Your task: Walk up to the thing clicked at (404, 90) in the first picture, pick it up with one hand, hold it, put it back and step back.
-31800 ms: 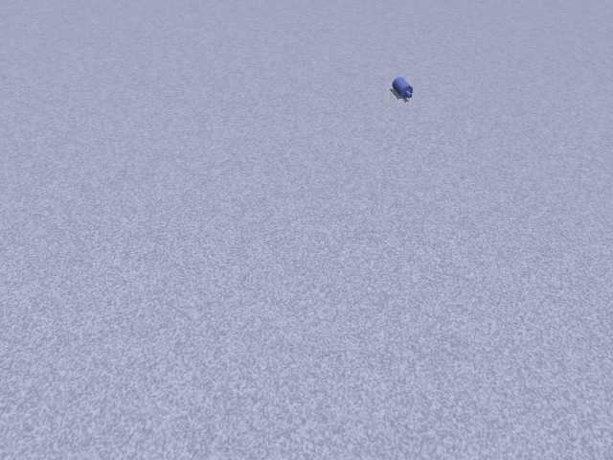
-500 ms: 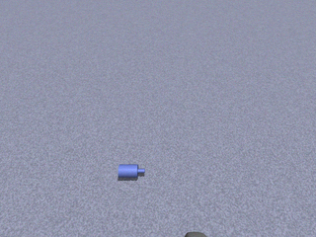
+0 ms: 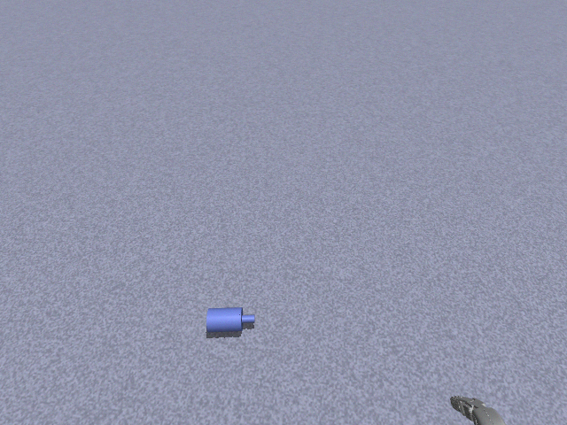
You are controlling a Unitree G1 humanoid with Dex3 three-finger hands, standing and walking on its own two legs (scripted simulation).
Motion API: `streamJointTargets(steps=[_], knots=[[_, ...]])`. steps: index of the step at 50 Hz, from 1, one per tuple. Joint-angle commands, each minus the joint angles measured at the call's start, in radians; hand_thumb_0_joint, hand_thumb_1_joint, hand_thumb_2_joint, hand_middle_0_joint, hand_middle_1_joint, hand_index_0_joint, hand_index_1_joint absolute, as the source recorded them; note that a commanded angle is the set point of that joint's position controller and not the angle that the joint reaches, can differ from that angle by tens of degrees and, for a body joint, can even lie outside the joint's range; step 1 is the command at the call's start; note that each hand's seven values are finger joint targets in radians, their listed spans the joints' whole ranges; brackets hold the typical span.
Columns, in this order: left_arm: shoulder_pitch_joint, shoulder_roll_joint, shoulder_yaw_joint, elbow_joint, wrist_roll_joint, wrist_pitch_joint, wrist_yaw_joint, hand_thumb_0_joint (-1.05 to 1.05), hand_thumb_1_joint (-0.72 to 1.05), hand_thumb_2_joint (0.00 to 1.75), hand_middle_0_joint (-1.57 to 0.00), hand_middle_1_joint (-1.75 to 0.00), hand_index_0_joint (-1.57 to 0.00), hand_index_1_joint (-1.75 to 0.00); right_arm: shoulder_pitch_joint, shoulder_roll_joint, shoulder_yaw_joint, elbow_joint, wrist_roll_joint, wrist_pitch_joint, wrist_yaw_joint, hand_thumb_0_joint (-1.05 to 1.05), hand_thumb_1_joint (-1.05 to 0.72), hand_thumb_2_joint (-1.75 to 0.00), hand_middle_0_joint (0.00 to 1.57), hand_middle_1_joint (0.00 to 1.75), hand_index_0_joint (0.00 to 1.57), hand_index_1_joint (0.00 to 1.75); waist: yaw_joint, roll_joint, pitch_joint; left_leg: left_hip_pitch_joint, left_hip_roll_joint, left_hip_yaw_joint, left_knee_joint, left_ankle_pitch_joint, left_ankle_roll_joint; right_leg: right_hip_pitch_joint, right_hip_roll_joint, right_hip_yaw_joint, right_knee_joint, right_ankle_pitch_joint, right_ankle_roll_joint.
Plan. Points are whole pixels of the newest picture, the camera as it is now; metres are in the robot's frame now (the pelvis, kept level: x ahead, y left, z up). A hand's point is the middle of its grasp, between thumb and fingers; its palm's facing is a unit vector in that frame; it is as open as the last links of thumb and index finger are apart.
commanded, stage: walk up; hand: left
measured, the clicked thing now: (231, 319) +0.57 +0.18 -0.73
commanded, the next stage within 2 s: none
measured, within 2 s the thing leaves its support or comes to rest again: neither
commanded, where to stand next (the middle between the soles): +0.19 -0.03 m, yaw -1 degrees
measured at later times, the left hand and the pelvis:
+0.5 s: hand out of the picture +0.08 +0.36 -0.18, palm faces -0.04 -0.92 -0.39, open 7.4 cm; pelvis +0.02 +0.07 -0.02, yaw -1 degrees
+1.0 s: hand out of the picture +0.05 +0.28 -0.16, palm faces -0.10 -0.93 -0.36, open 7.4 cm; pelvis -0.01 +0.00 -0.02, yaw -8 degrees
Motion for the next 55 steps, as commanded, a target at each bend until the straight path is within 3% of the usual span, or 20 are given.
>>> streamJointTargets(steps=[1,2,4,6,9,14,17,18,19,21,25,30,36,41,43,44,45,46,50,55], knots=[[-0.059,0.227,0.045,-0.048,0.001,-0.022,0.019,0.0,0.9,0.9,-0.2,-0.3,-0.2,-0.3,-0.033,-0.211,-0.047,-0.035,-0.002,-0.017,-0.009,0.0,-0.9,-0.9,0.2,0.3,0.2,0.3,-0.017,-0.016,-0.088,0.004,0.095,-0.061,-0.122,0.083,0.044,0.039,-0.081,0.074,-0.082,0.214,-0.063],[-0.057,0.226,0.045,-0.043,0.001,-0.021,0.019,0.0,0.9,0.9,-0.2,-0.3,-0.2,-0.3,-0.034,-0.208,-0.047,-0.028,-0.002,-0.016,-0.009,0.0,-0.9,-0.9,0.2,0.3,0.2,0.3,-0.014,-0.016,-0.079,0.01,0.095,-0.062,-0.131,0.068,0.043,0.025,-0.079,0.078,-0.092,0.179,-0.062],[0.112,0.322,0.09,-0.043,0.021,-0.035,0.018,0.0,0.9,0.9,-0.2,-0.3,-0.2,-0.3,-0.005,-0.262,-0.083,-0.101,-0.034,-0.002,0.028,0.0,-0.9,-0.9,0.2,0.3,0.2,0.3,0.024,-0.003,-0.079,-0.155,0.037,-0.036,0.021,-0.38,0.081,0.093,-0.103,0.177,-0.124,-0.431,-0.133],[0.178,0.383,0.123,-0.041,0.034,-0.04,0.024,0.0,0.9,0.9,-0.2,-0.3,-0.2,-0.3,-0.017,-0.227,-0.082,-0.131,-0.047,0.014,0.045,0.0,-0.9,-0.9,0.2,0.3,0.2,0.3,0.059,-0.179,-0.001,-0.388,-0.018,-0.025,0.317,-0.317,0.051,0.138,-0.275,0.492,-0.316,-0.707,-0.215],[0.158,0.351,0.126,-0.098,0.037,-0.057,0.035,0.0,0.9,0.9,-0.2,-0.3,-0.2,-0.3,-0.02,-0.234,-0.092,-0.167,-0.052,0.003,0.06,0.0,-0.9,-0.9,0.2,0.3,0.2,0.3,0.054,-0.121,0.041,-0.491,0.07,-0.13,0.362,-0.179,0.045,0.18,-0.31,0.462,-0.283,-0.444,-0.274],[0.014,0.281,0.098,-0.173,0.033,-0.035,0.014,0.0,0.9,0.9,-0.2,-0.3,-0.2,-0.3,0.104,-0.183,-0.088,-0.115,-0.022,-0.012,0.046,0.0,-0.9,-0.9,0.2,0.3,0.2,0.3,-0.014,-0.241,-0.023,-0.166,0.019,-0.032,0.19,-0.152,0.01,-0.05,-0.154,0.155,-0.205,-0.194,-0.204],[-0.056,0.249,0.094,-0.242,0.002,0.04,0.004,0.0,0.9,0.9,-0.2,-0.3,-0.2,-0.3,0.248,-0.236,-0.107,-0.054,-0.005,-0.025,-0.018,0.0,-0.9,-0.9,0.2,0.3,0.2,0.3,-0.087,-0.21,-0.024,0.033,-0.053,0.055,0.065,0.223,-0.017,-0.222,-0.022,0.026,0.139,0.16,-0.124],[-0.047,0.221,0.092,-0.27,0.0,0.062,0.004,0.0,0.9,0.9,-0.2,-0.3,-0.2,-0.3,0.289,-0.277,-0.11,-0.046,-0.011,-0.023,-0.043,0.0,-0.9,-0.9,0.2,0.3,0.2,0.3,-0.098,-0.137,-0.001,-0.008,-0.006,0.004,0.0,0.306,-0.008,-0.237,0.034,0.021,0.25,0.111,-0.097],[-0.002,0.176,0.087,-0.29,-0.003,0.076,0.011,0.0,0.9,0.9,-0.2,-0.3,-0.2,-0.3,0.319,-0.362,-0.121,-0.055,-0.022,-0.033,-0.057,0.0,-0.9,-0.9,0.2,0.3,0.2,0.3,-0.091,0.107,-0.034,-0.01,0.203,-0.262,-0.078,0.471,0.044,-0.295,0.112,0.044,0.433,-0.19,-0.061],[0.106,0.264,0.113,-0.251,0.004,0.126,0.028,0.0,0.9,0.9,-0.2,-0.3,-0.2,-0.3,0.198,-0.454,-0.143,-0.121,-0.009,-0.032,-0.073,0.0,-0.9,-0.9,0.2,0.3,0.2,0.3,-0.043,0.111,-0.064,-0.193,0.464,-0.562,-0.16,0.297,0.257,-0.206,0.083,0.166,0.705,-0.426,-0.057],[0.212,0.293,0.142,-0.237,0.022,0.141,-0.008,0.0,0.9,0.9,-0.2,-0.3,-0.2,-0.3,0.182,-0.37,-0.136,-0.163,-0.008,-0.051,-0.107,0.0,-0.9,-0.9,0.2,0.3,0.2,0.3,0.026,0.067,-0.095,-0.042,0.294,-0.289,-0.02,0.393,0.148,-0.338,0.062,0.231,0.872,-0.258,-0.057],[0.195,0.303,0.162,-0.313,0.051,0.14,-0.048,0.0,0.9,0.9,-0.2,-0.3,-0.2,-0.3,0.308,-0.364,-0.155,-0.189,-0.006,-0.081,-0.121,0.0,-0.9,-0.9,0.2,0.3,0.2,0.3,-0.002,0.094,-0.173,0.127,0.298,-0.286,-0.002,0.198,0.159,-0.447,0.063,0.237,0.893,-0.189,-0.036],[0.172,0.289,0.159,-0.298,0.032,0.114,-0.082,0.0,0.9,0.9,-0.2,-0.3,-0.2,-0.3,0.294,-0.413,-0.154,-0.233,-0.03,-0.102,-0.086,0.0,-0.9,-0.9,0.2,0.3,0.2,0.3,-0.03,0.26,-0.043,-0.054,0.285,-0.258,-0.12,-0.349,0.207,-0.354,0.004,0.103,0.563,-0.256,-0.022],[0.292,0.263,0.163,-0.224,0.023,0.09,-0.085,0.0,0.9,0.9,-0.2,-0.3,-0.2,-0.3,0.158,-0.417,-0.137,-0.273,-0.058,-0.067,-0.057,0.0,-0.9,-0.9,0.2,0.3,0.2,0.3,0.047,0.313,0.028,-0.469,0.263,-0.138,-0.119,-0.436,0.175,0.019,0.003,-0.096,0.309,-0.361,-0.066],[0.413,0.26,0.178,-0.176,0.03,0.088,-0.074,0.0,0.9,0.9,-0.2,-0.3,-0.2,-0.3,0.148,-0.368,-0.119,-0.272,-0.058,-0.043,-0.07,0.0,-0.9,-0.9,0.2,0.3,0.2,0.3,0.116,0.093,0.013,-0.56,0.185,-0.063,0.123,-0.486,0.118,0.151,0.033,-0.118,0.124,-0.233,-0.076],[0.441,0.307,0.192,-0.184,0.047,0.088,-0.065,0.0,0.9,0.9,-0.2,-0.3,-0.2,-0.3,0.173,-0.301,-0.098,-0.282,-0.046,-0.038,-0.077,0.0,-0.9,-0.9,0.2,0.3,0.2,0.3,0.137,-0.162,0.024,-0.608,0.087,0.042,0.359,-0.515,0.082,0.116,-0.016,-0.004,-0.048,-0.371,-0.101],[0.346,0.374,0.203,-0.248,0.071,0.089,-0.06,0.0,0.9,0.9,-0.2,-0.3,-0.2,-0.3,0.211,-0.238,-0.075,-0.281,-0.014,-0.034,-0.083,0.0,-0.9,-0.9,0.2,0.3,0.2,0.3,0.117,-0.363,0.097,-0.674,-0.055,0.017,0.64,-0.413,0.027,-0.086,-0.213,0.433,-0.265,-0.689,-0.172],[0.198,0.403,0.198,-0.325,0.068,0.086,-0.054,0.0,0.9,0.9,-0.2,-0.3,-0.2,-0.3,0.205,-0.297,-0.096,-0.274,0.001,-0.037,-0.101,0.0,-0.9,-0.9,0.2,0.3,0.2,0.3,0.074,-0.239,0.147,-0.618,-0.058,-0.09,0.699,-0.318,0.025,-0.214,-0.286,0.495,-0.335,-0.763,-0.235],[0.135,0.35,0.18,-0.313,0.028,0.022,-0.025,0.0,0.9,0.9,-0.2,-0.3,-0.2,-0.3,0.317,-0.317,-0.102,-0.21,0.003,-0.04,-0.05,0.0,-0.9,-0.9,0.2,0.3,0.2,0.3,-0.005,-0.101,0.064,-0.53,-0.008,-0.168,0.714,-0.098,0.033,-0.07,-0.216,0.319,-0.214,-0.546,-0.223],[0.279,0.361,0.182,-0.272,0.014,-0.061,0.026,0.0,0.9,0.9,-0.2,-0.3,-0.2,-0.3,0.278,-0.292,-0.109,-0.284,-0.043,-0.005,0.025,0.0,-0.9,-0.9,0.2,0.3,0.2,0.3,0.02,-0.034,0.083,-0.675,0.02,-0.272,0.647,-0.018,0.01,0.146,-0.31,0.292,-0.185,-0.332,-0.225]])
